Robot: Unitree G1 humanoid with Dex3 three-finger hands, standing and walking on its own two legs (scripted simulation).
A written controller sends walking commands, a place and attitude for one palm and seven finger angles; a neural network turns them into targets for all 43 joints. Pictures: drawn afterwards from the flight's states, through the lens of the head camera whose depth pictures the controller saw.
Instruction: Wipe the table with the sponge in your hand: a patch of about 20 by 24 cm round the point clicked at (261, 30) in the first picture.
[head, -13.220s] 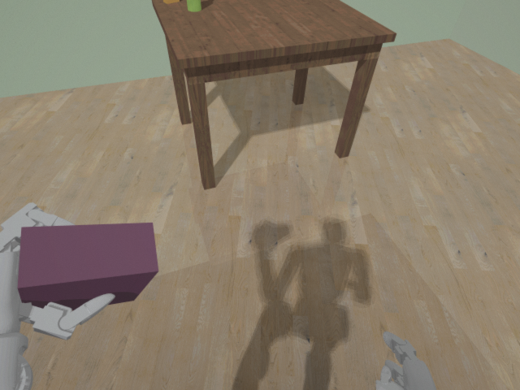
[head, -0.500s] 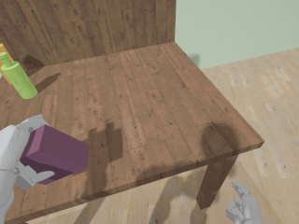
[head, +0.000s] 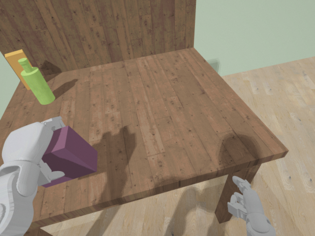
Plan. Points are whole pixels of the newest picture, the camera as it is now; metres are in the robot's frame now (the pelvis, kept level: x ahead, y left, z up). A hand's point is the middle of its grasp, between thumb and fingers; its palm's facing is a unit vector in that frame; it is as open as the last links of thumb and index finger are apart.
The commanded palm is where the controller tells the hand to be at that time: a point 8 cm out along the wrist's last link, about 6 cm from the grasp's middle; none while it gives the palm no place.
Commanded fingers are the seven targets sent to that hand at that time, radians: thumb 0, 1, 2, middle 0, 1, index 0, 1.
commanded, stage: turn the palm down, sponge in hand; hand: left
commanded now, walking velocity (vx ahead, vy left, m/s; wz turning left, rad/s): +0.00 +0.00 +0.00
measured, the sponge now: (62, 162) +0.23 +0.28 +0.10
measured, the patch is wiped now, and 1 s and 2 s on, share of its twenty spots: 0.00 0.00 0.00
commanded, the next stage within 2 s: move the sponge above the wiping area in 0.68 s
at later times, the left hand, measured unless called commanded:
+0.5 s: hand (50, 152) +0.22 +0.29 +0.14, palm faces +0.08 -0.09 -0.99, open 10.1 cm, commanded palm +0.19 +0.28 +0.21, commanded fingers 0.00 0.10 1.30 -1.20 -1.60 -1.20 -1.60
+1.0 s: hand (51, 153) +0.23 +0.29 +0.13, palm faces +0.08 -0.08 -0.99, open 10.1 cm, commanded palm +0.19 +0.28 +0.21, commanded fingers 0.00 0.10 1.30 -1.20 -1.60 -1.20 -1.60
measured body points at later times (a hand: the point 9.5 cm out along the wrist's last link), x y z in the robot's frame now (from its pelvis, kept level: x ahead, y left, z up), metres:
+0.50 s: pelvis -0.01 +0.00 +0.00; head -0.02 -0.04 +0.45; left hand +0.22 +0.29 +0.19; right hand +0.26 -0.19 -0.07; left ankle +0.04 +0.12 -0.74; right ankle +0.01 -0.10 -0.74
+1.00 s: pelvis +0.00 +0.00 +0.00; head -0.02 -0.05 +0.45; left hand +0.22 +0.29 +0.19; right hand +0.26 -0.19 -0.07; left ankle +0.04 +0.12 -0.74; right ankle +0.01 -0.10 -0.74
